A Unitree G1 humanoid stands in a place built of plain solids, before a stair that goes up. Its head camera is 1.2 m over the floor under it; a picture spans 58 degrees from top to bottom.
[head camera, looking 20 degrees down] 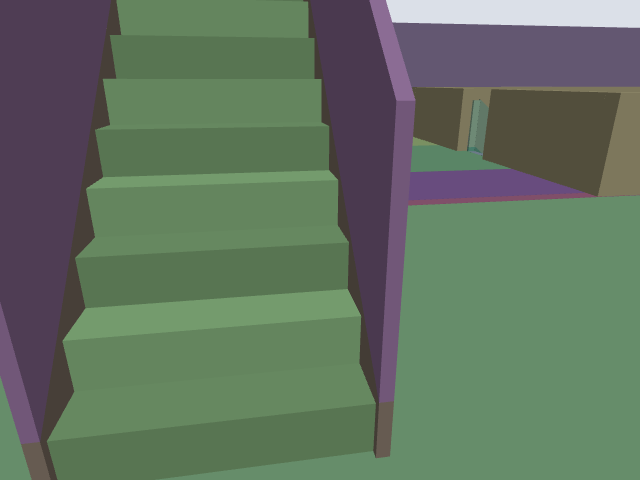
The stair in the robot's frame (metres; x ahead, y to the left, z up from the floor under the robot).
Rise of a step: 0.20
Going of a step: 0.22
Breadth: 1.01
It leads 9 degrees to the left of straight ahead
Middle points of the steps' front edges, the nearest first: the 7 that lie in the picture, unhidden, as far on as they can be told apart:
1.08 0.31 0.20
1.30 0.35 0.41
1.52 0.38 0.61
1.74 0.42 0.81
1.95 0.45 1.01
2.17 0.49 1.22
2.39 0.52 1.42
